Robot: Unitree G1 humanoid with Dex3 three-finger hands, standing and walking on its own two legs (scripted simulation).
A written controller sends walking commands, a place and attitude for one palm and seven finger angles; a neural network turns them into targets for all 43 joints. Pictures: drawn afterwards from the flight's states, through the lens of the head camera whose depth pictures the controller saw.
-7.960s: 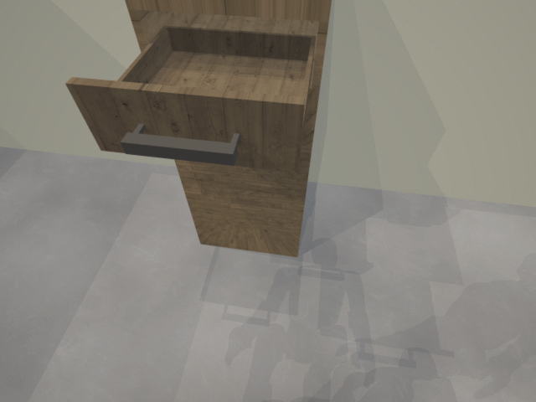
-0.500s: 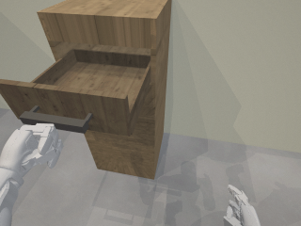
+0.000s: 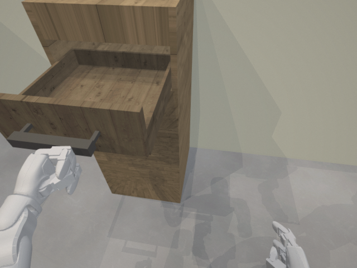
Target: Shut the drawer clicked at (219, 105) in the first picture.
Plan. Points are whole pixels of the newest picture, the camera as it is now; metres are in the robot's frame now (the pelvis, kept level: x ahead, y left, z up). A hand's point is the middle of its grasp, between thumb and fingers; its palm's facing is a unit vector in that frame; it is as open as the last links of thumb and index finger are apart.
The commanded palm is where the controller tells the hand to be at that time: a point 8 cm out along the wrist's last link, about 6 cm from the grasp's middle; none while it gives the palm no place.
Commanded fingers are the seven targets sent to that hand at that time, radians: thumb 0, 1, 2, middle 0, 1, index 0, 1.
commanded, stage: bring the fist close to the handle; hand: left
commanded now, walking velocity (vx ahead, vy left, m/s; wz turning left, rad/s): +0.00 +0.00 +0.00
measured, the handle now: (57, 136) +0.35 +0.30 +0.13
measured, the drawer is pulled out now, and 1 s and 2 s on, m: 0.29 0.25 0.14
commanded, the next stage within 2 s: push the drawer shut in 0.28 s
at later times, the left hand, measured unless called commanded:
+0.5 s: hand (68, 175) +0.25 +0.23 +0.13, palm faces +0.00 -1.00 -0.07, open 3.3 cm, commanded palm +0.23 +0.28 +0.13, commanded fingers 0.00 0.90 0.90 -1.40 -1.60 -1.40 -1.60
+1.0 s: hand (78, 153) +0.31 +0.24 +0.13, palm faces -0.04 -1.00 -0.04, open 3.2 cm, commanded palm +0.29 +0.28 +0.13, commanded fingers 0.00 0.90 0.90 -1.40 -1.60 -1.40 -1.60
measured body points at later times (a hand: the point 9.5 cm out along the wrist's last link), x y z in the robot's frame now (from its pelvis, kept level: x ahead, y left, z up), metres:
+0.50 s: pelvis +0.00 +0.00 +0.00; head -0.01 -0.02 +0.45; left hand +0.24 +0.29 +0.14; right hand +0.19 -0.23 -0.07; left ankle +0.02 +0.12 -0.73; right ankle -0.01 -0.10 -0.73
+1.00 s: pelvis -0.01 +0.00 +0.00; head +0.00 -0.02 +0.45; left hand +0.30 +0.29 +0.13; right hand +0.16 -0.25 -0.09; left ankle +0.02 +0.12 -0.73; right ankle -0.01 -0.10 -0.73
